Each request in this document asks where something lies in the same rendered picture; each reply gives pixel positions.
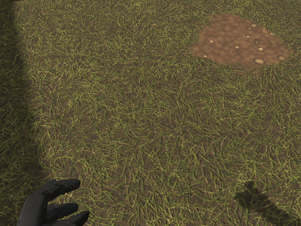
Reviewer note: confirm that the robot left hand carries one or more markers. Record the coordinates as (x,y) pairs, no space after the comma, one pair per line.
(37,212)

